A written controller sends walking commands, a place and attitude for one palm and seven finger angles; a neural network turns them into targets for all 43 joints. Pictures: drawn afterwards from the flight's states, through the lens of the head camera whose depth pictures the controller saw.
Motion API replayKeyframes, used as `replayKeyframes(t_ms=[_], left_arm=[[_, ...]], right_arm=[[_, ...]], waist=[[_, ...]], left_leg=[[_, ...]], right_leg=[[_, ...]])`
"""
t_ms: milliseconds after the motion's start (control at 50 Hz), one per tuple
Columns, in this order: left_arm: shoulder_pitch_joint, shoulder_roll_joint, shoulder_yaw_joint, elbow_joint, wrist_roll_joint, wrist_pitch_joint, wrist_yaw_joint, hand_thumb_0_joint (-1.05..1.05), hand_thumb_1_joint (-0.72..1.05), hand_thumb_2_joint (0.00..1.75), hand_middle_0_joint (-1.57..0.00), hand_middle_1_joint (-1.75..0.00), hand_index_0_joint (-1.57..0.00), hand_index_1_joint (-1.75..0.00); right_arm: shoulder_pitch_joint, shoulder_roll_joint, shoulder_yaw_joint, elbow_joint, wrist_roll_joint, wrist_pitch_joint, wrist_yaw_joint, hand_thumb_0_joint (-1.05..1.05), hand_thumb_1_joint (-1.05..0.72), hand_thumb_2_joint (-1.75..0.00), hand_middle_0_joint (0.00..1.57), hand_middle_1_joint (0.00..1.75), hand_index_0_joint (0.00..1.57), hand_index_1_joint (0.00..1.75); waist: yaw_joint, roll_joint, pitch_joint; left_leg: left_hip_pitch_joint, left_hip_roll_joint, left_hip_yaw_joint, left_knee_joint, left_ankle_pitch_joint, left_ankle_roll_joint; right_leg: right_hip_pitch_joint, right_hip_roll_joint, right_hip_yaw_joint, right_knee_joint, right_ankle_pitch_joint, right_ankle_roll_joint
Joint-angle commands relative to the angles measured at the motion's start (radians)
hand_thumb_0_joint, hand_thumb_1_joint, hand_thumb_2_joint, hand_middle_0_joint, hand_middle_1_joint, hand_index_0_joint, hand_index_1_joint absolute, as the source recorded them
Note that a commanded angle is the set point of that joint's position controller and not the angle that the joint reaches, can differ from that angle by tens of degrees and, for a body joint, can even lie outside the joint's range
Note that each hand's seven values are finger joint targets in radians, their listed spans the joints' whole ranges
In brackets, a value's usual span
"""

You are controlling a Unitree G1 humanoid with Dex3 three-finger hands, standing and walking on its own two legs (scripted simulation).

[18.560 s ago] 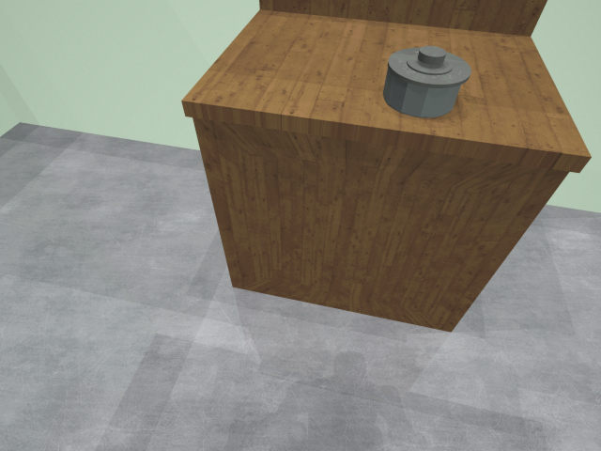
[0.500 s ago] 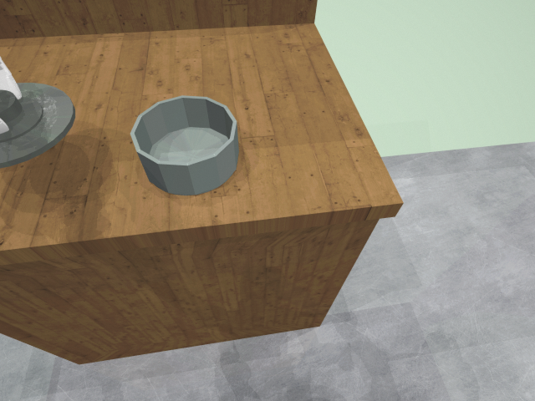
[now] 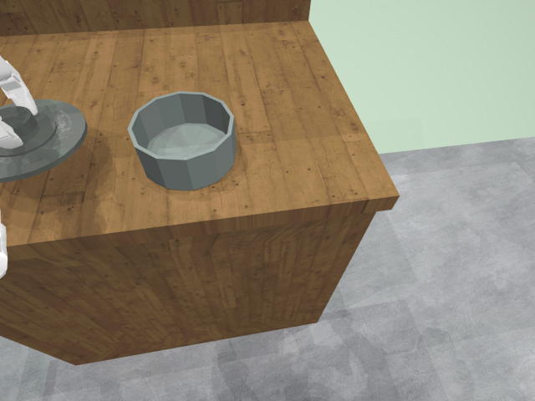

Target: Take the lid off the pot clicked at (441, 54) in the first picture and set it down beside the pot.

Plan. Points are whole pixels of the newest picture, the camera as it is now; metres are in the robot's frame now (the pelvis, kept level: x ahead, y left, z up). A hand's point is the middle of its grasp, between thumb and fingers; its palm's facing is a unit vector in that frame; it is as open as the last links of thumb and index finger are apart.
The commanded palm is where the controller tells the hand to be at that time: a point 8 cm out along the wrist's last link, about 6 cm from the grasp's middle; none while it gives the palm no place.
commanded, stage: lower the lid onto the table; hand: left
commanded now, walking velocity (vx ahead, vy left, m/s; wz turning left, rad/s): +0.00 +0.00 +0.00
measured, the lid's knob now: (12, 122) +0.48 +0.33 +0.16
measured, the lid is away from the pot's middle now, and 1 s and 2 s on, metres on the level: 0.23 0.23 0.23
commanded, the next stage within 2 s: open the fingers wide in 0.96 s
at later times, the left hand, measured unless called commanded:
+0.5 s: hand (10, 139) +0.45 +0.33 +0.16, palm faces -0.42 -0.23 -0.88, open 8.7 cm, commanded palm +0.47 +0.34 +0.21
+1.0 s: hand (17, 154) +0.45 +0.33 +0.13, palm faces -0.44 -0.22 -0.87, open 8.7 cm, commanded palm +0.48 +0.34 +0.18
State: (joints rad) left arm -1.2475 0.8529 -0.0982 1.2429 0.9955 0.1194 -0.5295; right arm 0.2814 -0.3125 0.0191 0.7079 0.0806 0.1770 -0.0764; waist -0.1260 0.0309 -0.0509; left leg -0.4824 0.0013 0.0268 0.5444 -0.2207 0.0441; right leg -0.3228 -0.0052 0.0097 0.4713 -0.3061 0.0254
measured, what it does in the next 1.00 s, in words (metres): stands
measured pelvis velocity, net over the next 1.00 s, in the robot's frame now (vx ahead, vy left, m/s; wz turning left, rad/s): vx -0.01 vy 0.00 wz -0.01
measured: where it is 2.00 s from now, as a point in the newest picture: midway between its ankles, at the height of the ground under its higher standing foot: outside the picture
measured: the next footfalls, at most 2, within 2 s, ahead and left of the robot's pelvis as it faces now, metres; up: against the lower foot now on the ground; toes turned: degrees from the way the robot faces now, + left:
none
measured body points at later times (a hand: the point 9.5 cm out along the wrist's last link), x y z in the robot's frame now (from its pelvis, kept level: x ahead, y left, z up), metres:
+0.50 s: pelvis +0.00 +0.00 +0.00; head +0.06 +0.01 +0.44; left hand +0.47 +0.34 +0.21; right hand +0.03 -0.29 -0.12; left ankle +0.03 +0.09 -0.73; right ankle -0.05 -0.14 -0.73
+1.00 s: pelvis -0.01 +0.00 -0.01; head +0.06 +0.02 +0.43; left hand +0.47 +0.34 +0.18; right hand +0.02 -0.29 -0.13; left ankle +0.03 +0.09 -0.73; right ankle -0.05 -0.14 -0.73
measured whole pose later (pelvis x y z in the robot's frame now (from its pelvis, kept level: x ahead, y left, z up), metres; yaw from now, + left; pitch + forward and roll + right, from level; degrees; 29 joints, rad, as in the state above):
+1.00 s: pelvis -0.01 +0.00 -0.01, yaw +0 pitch +12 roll -3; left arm -1.18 0.86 -0.08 1.27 0.98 0.02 -0.48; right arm 0.30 -0.31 0.02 0.71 0.09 0.17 -0.09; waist -0.14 0.03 -0.07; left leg -0.61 0.02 0.02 0.67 -0.27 0.05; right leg -0.44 0.01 0.01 0.58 -0.34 0.03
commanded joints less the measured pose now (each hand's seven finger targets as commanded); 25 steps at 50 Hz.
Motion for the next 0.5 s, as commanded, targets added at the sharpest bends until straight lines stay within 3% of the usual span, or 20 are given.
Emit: replayKeyframes(t_ms=[0, 20, 40, 100, 140, 160, 180, 220, 240, 260, 280, 300, 320, 380, 400, 420, 440, 480], left_arm=[[-0.543, 0.27, 0.037, -0.242, 0.002, -0.008, 0.049, 0.0, 0.57, 1.0, -0.86, -1.14, -0.72, -1.09], [-0.526, 0.24, 0.012, -0.241, -0.013, -0.012, 0.043, 0.0, 0.57, 1.0, -0.86, -1.14, -0.72, -1.09], [-0.527, 0.27, 0.041, -0.244, -0.004, -0.011, 0.051, 0.0, 0.57, 1.0, -0.86, -1.14, -0.72, -1.09], [-0.518, 0.236, 0.015, -0.223, -0.007, -0.015, 0.05, 0.0, 0.57, 1.0, -0.86, -1.14, -0.72, -1.09], [-0.563, 0.251, 0.022, -0.283, -0.008, -0.019, 0.053, 0.0, 0.57, 1.0, -0.86, -1.14, -0.72, -1.09], [-0.522, 0.224, 0.008, -0.217, -0.006, -0.018, 0.053, 0.0, 0.57, 1.0, -0.86, -1.14, -0.72, -1.09], [-0.519, 0.243, 0.021, -0.217, -0.009, -0.019, 0.052, 0.0, 0.57, 1.0, -0.86, -1.14, -0.72, -1.09], [-0.514, 0.269, 0.037, -0.236, -0.014, -0.03, 0.054, 0.0, 0.57, 1.0, -0.86, -1.14, -0.72, -1.09], [-0.547, 0.272, 0.034, -0.247, -0.003, -0.029, 0.058, 0.0, 0.57, 1.0, -0.86, -1.14, -0.72, -1.09], [-0.525, 0.265, 0.034, -0.22, -0.003, -0.032, 0.06, 0.0, 0.57, 1.0, -0.86, -1.14, -0.72, -1.09], [-0.513, 0.294, 0.053, -0.213, 0.001, -0.035, 0.061, 0.0, 0.57, 1.0, -0.86, -1.14, -0.72, -1.09], [-0.494, 0.295, 0.052, -0.183, 0.002, -0.036, 0.062, 0.0, 0.57, 1.0, -0.86, -1.14, -0.72, -1.09], [-0.485, 0.272, 0.03, -0.188, -0.009, -0.04, 0.057, 0.0, 0.57, 1.0, -0.86, -1.14, -0.72, -1.09], [-0.526, 0.292, 0.044, -0.213, 0.003, -0.044, 0.066, 0.0, 0.57, 1.0, -0.86, -1.14, -0.72, -1.09], [-0.509, 0.306, 0.059, -0.208, 0.003, -0.047, 0.068, 0.0, 0.57, 1.0, -0.86, -1.14, -0.72, -1.09], [-0.483, 0.281, 0.04, -0.202, -0.007, -0.054, 0.065, 0.0, 0.57, 1.0, -0.86, -1.14, -0.72, -1.09], [-0.506, 0.315, 0.066, -0.214, 0.002, -0.052, 0.07, 0.0, 0.57, 1.0, -0.86, -1.14, -0.72, -1.09], [-0.491, 0.279, 0.041, -0.2, -0.003, -0.055, 0.068, 0.0, 0.57, 1.0, -0.86, -1.14, -0.72, -1.09]], right_arm=[[0.051, -0.181, -0.064, -0.079, -0.006, -0.031, -0.013, 0.0, -0.9, -0.9, 0.2, 0.3, 0.2, 0.3], [0.041, -0.183, -0.061, -0.077, -0.003, -0.039, -0.013, 0.0, -0.9, -0.9, 0.2, 0.3, 0.2, 0.3], [0.056, -0.184, -0.065, -0.073, -0.008, -0.032, -0.012, 0.0, -0.9, -0.9, 0.2, 0.3, 0.2, 0.3], [0.057, -0.182, -0.067, -0.07, -0.007, -0.032, -0.013, 0.0, -0.9, -0.9, 0.2, 0.3, 0.2, 0.3], [0.053, -0.187, -0.067, -0.068, -0.008, -0.031, -0.011, 0.0, -0.9, -0.9, 0.2, 0.3, 0.2, 0.3], [0.055, -0.181, -0.064, -0.065, -0.007, -0.035, -0.015, 0.0, -0.9, -0.9, 0.2, 0.3, 0.2, 0.3], [0.059, -0.185, -0.063, -0.062, -0.008, -0.031, -0.015, 0.0, -0.9, -0.9, 0.2, 0.3, 0.2, 0.3], [0.043, -0.187, -0.057, -0.071, -0.004, -0.037, -0.017, 0.0, -0.9, -0.9, 0.2, 0.3, 0.2, 0.3], [0.054, -0.187, -0.062, -0.067, -0.008, -0.034, -0.017, 0.0, -0.9, -0.9, 0.2, 0.3, 0.2, 0.3], [0.057, -0.184, -0.062, -0.065, -0.008, -0.036, -0.02, 0.0, -0.9, -0.9, 0.2, 0.3, 0.2, 0.3], [0.06, -0.186, -0.06, -0.065, -0.009, -0.034, -0.019, 0.0, -0.9, -0.9, 0.2, 0.3, 0.2, 0.3], [0.059, -0.185, -0.059, -0.067, -0.006, -0.034, -0.021, 0.0, -0.9, -0.9, 0.2, 0.3, 0.2, 0.3], [0.049, -0.186, -0.054, -0.067, -0.002, -0.04, -0.023, 0.0, -0.9, -0.9, 0.2, 0.3, 0.2, 0.3], [0.06, -0.187, -0.061, -0.067, -0.005, -0.035, -0.022, 0.0, -0.9, -0.9, 0.2, 0.3, 0.2, 0.3], [0.064, -0.186, -0.061, -0.07, -0.006, -0.035, -0.023, 0.0, -0.9, -0.9, 0.2, 0.3, 0.2, 0.3], [0.059, -0.186, -0.055, -0.07, -0.003, -0.041, -0.026, 0.0, -0.9, -0.9, 0.2, 0.3, 0.2, 0.3], [0.069, -0.189, -0.061, -0.063, -0.005, -0.034, -0.024, 0.0, -0.9, -0.9, 0.2, 0.3, 0.2, 0.3], [0.07, -0.185, -0.063, -0.066, -0.004, -0.033, -0.023, 0.0, -0.9, -0.9, 0.2, 0.3, 0.2, 0.3]], waist=[[-0.001, 0.113, -0.42], [0.002, 0.127, -0.418], [-0.003, 0.104, -0.428], [-0.007, 0.114, -0.397], [-0.005, 0.142, -0.444], [-0.009, 0.13, -0.392], [-0.008, 0.101, -0.386], [0.003, 0.11, -0.409], [-0.003, 0.119, -0.432], [-0.003, 0.121, -0.411], [-0.001, 0.109, -0.408], [-0.004, 0.082, -0.389], [-0.001, 0.089, -0.396], [-0.005, 0.129, -0.418], [-0.003, 0.11, -0.42], [-0.001, 0.115, -0.426], [-0.006, 0.117, -0.445], [-0.009, 0.131, -0.42]], left_leg=[[0.441, -0.022, -0.033, 0.002, 0.353, 0.035], [0.455, -0.022, -0.033, 0.003, 0.399, 0.03], [0.445, -0.021, -0.032, 0.006, 0.356, 0.033], [0.431, -0.023, -0.031, 0.008, 0.335, 0.033], [0.463, -0.017, -0.04, 0.01, 0.363, 0.029], [0.44, -0.023, -0.035, 0.015, 0.334, 0.033], [0.412, -0.022, -0.033, 0.007, 0.294, 0.031], [0.407, -0.028, -0.026, 0.008, 0.308, 0.03], [0.416, -0.024, -0.032, 0.008, 0.293, 0.03], [0.409, -0.026, -0.029, 0.017, 0.3, 0.033], [0.392, -0.028, -0.024, 0.019, 0.288, 0.033], [0.364, -0.031, -0.023, 0.018, 0.271, 0.033], [0.372, -0.028, -0.017, 0.018, 0.309, 0.032], [0.385, -0.026, -0.023, 0.027, 0.284, 0.033], [0.381, -0.027, -0.025, 0.031, 0.287, 0.034], [0.395, -0.024, -0.021, 0.036, 0.342, 0.032], [0.397, -0.02, -0.025, 0.04, 0.327, 0.031], [0.394, -0.02, -0.027, 0.046, 0.332, 0.031]], right_leg=[[-0.078, 0.073, -0.045, -0.039, 0.279, -0.062], [-0.088, 0.074, -0.051, -0.035, 0.284, -0.068], [-0.084, 0.074, -0.043, -0.037, 0.27, -0.06], [-0.105, 0.075, -0.048, -0.037, 0.267, -0.065], [-0.105, 0.075, -0.045, -0.03, 0.263, -0.063], [-0.127, 0.078, -0.049, -0.033, 0.253, -0.066], [-0.112, 0.077, -0.05, -0.034, 0.246, -0.064], [-0.089, 0.076, -0.051, -0.021, 0.261, -0.071], [-0.096, 0.075, -0.046, -0.022, 0.251, -0.065], [-0.105, 0.076, -0.046, -0.022, 0.26, -0.066], [-0.093, 0.077, -0.045, -0.02, 0.267, -0.065], [-0.09, 0.076, -0.046, -0.018, 0.265, -0.064], [-0.087, 0.076, -0.05, -0.011, 0.282, -0.067], [-0.106, 0.075, -0.042, -0.01, 0.266, -0.064], [-0.102, 0.077, -0.043, -0.008, 0.269, -0.063], [-0.106, 0.079, -0.05, 0.001, 0.285, -0.066], [-0.106, 0.076, -0.042, 0.001, 0.279, -0.059], [-0.132, 0.077, -0.046, 0.001, 0.277, -0.061]])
